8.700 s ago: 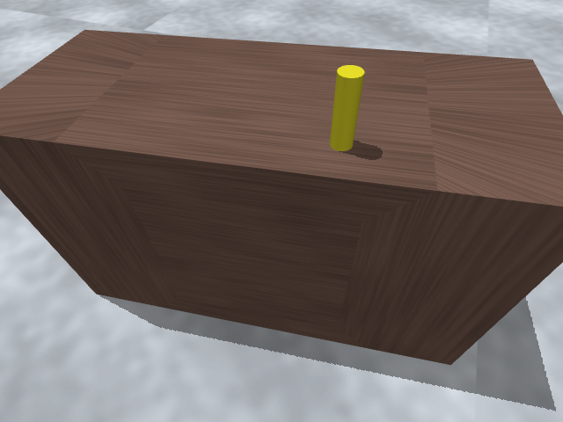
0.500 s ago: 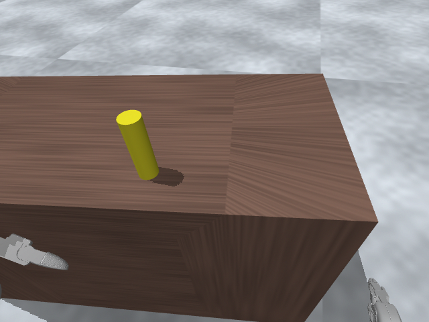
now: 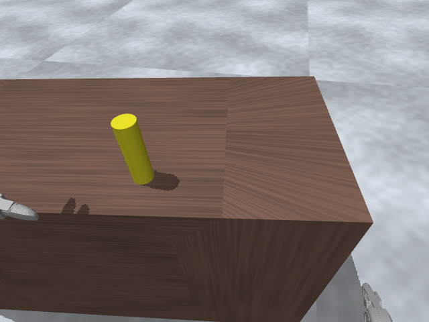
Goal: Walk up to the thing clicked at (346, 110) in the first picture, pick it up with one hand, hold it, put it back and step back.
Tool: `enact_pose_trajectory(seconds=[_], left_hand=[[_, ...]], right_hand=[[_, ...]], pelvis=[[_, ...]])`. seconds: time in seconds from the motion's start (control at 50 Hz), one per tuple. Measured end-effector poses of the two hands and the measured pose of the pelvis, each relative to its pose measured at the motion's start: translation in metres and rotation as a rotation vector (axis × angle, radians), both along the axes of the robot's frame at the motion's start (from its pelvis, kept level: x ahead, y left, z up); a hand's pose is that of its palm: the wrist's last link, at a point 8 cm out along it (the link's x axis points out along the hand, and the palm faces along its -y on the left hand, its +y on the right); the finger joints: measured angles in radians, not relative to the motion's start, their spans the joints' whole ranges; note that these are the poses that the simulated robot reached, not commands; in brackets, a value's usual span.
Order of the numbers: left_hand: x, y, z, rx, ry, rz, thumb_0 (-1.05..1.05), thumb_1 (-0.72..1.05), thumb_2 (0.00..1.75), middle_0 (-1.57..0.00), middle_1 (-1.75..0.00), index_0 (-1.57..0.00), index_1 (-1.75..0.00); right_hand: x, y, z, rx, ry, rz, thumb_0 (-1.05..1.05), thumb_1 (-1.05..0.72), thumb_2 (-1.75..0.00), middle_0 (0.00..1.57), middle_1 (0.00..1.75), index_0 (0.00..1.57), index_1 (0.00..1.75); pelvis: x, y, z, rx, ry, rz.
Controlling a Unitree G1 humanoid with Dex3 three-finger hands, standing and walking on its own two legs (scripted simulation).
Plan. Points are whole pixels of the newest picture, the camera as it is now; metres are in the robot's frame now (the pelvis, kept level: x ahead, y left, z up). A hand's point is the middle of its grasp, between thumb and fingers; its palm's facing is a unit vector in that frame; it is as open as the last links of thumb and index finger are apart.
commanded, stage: go down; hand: left
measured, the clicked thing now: (134, 151) +0.43 +0.21 +0.11
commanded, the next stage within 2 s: none
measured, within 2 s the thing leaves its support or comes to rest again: neither
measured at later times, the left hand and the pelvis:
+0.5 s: hand out of the picture +0.31 +0.37 +0.21, palm faces +0.23 -0.96 -0.12, open 17.5 cm; pelvis +0.00 +0.00 +0.00, yaw +0 degrees
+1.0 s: hand out of the picture +0.32 +0.39 +0.21, palm faces +0.23 -0.97 -0.05, open 17.7 cm; pelvis +0.01 +0.00 +0.00, yaw +0 degrees
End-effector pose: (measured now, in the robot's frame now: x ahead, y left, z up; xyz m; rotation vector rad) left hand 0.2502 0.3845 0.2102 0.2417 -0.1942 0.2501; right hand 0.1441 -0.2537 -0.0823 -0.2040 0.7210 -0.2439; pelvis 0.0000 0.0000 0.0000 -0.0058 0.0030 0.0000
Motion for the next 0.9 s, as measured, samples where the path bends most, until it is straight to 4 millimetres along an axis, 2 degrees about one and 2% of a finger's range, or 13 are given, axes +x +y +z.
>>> enact_pose_trajectory(seconds=[0.12, 0.3, 0.48, 0.9], left_hand=[[0.008, 0.012, -0.002, -0.04, 0.032, 0.0, -0.01, -0.46, 0.09, -0.04, -0.02, -0.03, -0.03], [0.019, 0.024, 0.0, -0.085, 0.071, -0.014, -0.01, -0.5, 0.09, -0.04, -0.02, -0.03, -0.03], [0.026, 0.031, 0.0, -0.116, 0.095, -0.016, -0.01, -0.54, 0.07, -0.05, -0.02, -0.03, -0.03], [0.037, 0.045, 0.005, -0.182, 0.13, -0.018, -0.01, -0.6, 0.06, -0.05, -0.02, -0.04, -0.03]], right_hand=[[0.0, -0.003, 0.001, -0.031, 0.001, -0.005, -0.01, 0.51, -0.05, 0.06, 0.05, 0.05, 0.05], [0.003, 0.004, 0.002, -0.042, -0.019, 0.003, -0.01, 0.51, -0.06, 0.06, 0.05, 0.05, 0.05], [0.001, 0.01, -0.001, -0.043, -0.006, 0.012, -0.01, 0.51, -0.06, 0.06, 0.05, 0.05, 0.05], [0.006, 0.006, 0.002, -0.074, -0.019, 0.019, -0.01, 0.51, -0.06, 0.06, 0.05, 0.05, 0.05]], pelvis=[[0.0, 0.002, 0.0, -0.002, 0.011, -0.001], [0.002, 0.004, 0.0, -0.004, 0.028, -0.001], [0.004, 0.004, 0.0, -0.004, 0.04, -0.001], [0.005, 0.001, 0.0, -0.006, 0.065, 0.006]])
